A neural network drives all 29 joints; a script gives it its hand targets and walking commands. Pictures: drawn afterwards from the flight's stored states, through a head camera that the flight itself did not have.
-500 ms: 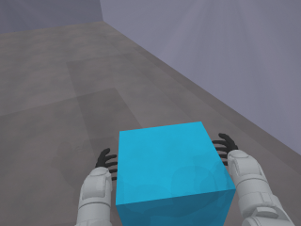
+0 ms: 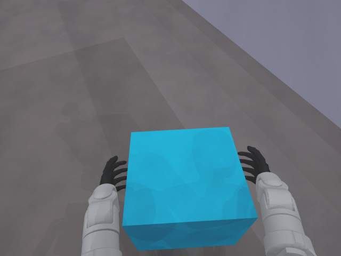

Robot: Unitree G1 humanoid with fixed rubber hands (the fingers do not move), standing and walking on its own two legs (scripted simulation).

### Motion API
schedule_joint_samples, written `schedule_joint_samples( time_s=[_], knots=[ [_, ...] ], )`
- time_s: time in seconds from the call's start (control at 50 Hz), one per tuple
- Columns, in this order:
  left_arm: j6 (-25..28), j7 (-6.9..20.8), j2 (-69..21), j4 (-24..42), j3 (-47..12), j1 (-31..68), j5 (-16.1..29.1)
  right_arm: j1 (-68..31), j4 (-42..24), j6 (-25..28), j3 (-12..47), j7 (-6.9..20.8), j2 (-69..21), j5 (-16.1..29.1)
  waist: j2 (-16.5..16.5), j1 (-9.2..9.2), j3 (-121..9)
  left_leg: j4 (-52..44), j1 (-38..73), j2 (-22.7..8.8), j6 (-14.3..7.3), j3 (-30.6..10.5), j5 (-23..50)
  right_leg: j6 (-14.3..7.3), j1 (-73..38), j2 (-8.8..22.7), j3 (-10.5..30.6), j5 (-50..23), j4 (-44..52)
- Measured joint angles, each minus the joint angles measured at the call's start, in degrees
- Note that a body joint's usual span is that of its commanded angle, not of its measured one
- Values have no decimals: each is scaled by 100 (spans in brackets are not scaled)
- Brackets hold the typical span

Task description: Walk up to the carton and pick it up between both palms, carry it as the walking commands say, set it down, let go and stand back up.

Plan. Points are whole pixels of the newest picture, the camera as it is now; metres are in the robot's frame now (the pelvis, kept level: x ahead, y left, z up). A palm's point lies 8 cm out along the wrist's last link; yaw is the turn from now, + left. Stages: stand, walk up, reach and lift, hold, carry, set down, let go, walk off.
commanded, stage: set down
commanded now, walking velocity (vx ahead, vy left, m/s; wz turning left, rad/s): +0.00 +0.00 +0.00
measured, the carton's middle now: (183, 188) +0.33 +0.03 -0.14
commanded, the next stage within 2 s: none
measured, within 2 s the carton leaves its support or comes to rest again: neither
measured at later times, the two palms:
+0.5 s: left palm (114, 192) +0.29 +0.22 -0.11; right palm (245, 178) +0.37 -0.15 -0.10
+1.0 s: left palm (126, 191) +0.33 +0.21 -0.20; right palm (239, 181) +0.40 -0.16 -0.19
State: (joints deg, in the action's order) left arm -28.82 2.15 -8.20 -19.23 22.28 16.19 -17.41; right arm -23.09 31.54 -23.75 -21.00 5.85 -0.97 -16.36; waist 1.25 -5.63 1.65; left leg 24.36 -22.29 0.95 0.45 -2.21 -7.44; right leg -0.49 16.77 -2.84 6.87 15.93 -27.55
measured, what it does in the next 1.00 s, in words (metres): lowers itself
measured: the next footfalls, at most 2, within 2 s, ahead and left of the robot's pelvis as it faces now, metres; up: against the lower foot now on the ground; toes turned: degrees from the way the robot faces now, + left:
none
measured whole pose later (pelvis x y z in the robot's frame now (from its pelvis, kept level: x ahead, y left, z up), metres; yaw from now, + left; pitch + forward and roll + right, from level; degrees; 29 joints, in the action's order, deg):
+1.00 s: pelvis -0.06 +0.00 -0.12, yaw -1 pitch +38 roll -1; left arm -22.3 2.0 -3.0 -24.7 28.4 37.6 -14.3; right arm -47.1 37.3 -18.5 -25.5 3.2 2.5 -12.7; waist 2.6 -3.9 -8.2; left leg 61.2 -84.8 1.2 1.8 -3.7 -14.8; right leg 0.4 79.8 -6.5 5.1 24.9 -66.5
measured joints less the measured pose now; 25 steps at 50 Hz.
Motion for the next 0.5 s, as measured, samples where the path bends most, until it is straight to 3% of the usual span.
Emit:
schedule_joint_samples(
  time_s=[0.22,0.5],
  knots=[
    [680,-199,-27,114,88,77,159,-415,76,569,-10,-53,2,141,6,112,20,586,-1523,1,43,-100,3,5,1551,-74,-91,85,-698],
    [669,139,311,-359,548,1243,41,-1427,299,504,-400,-134,-16,34,30,109,-323,1742,-3433,-18,130,-250,-180,-15,3450,-218,-252,316,-1893]
  ],
)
